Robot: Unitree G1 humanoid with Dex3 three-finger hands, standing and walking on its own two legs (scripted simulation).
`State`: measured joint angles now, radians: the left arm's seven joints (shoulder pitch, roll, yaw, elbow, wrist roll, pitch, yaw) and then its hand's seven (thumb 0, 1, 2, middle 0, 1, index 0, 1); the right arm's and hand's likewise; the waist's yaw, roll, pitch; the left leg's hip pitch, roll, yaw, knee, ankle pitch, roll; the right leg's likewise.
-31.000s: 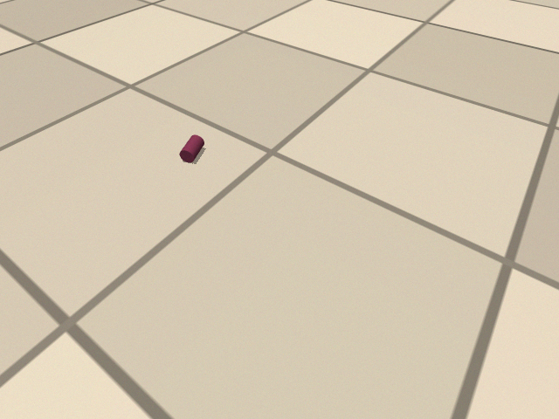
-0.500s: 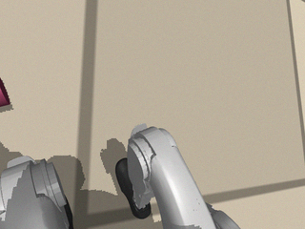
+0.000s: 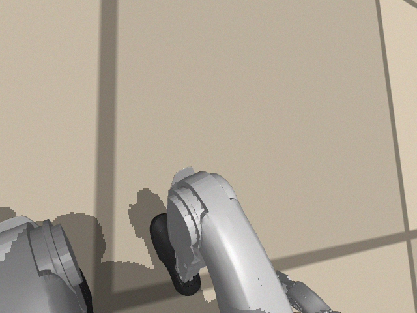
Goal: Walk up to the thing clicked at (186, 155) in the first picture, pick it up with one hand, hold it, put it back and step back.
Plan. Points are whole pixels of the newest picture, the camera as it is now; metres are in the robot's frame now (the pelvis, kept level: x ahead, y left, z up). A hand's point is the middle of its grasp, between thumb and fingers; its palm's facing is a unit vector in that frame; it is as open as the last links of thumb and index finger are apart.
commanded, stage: open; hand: left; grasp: from above
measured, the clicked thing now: out of the picture +0.46 +0.31 -0.27
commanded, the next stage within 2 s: withdraw in 0.72 s
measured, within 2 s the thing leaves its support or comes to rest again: rests again in 0.28 s
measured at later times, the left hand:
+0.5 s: hand out of the picture +0.46 +0.32 -0.25, palm faces -0.46 -0.16 -0.87, open 12.9 cm
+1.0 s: hand out of the picture +0.47 +0.32 -0.23, palm faces -0.38 -0.15 -0.91, open 13.9 cm
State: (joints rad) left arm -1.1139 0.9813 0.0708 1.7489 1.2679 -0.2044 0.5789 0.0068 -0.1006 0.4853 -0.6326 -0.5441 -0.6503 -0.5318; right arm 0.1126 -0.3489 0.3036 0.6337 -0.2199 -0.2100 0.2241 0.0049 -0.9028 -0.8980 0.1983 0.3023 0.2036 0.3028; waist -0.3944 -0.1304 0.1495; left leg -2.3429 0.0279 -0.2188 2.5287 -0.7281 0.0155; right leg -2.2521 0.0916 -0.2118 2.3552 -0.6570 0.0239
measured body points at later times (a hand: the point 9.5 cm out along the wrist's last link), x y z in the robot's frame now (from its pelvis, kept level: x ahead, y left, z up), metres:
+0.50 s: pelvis +0.00 +0.00 +0.00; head +0.28 +0.13 +0.33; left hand +0.48 +0.33 -0.20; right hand +0.05 -0.25 -0.05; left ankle +0.06 +0.12 -0.28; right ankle +0.11 -0.10 -0.28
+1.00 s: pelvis +0.00 +0.00 +0.00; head +0.27 +0.13 +0.33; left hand +0.48 +0.32 -0.18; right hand +0.06 -0.25 -0.05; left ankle +0.06 +0.12 -0.28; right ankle +0.11 -0.10 -0.28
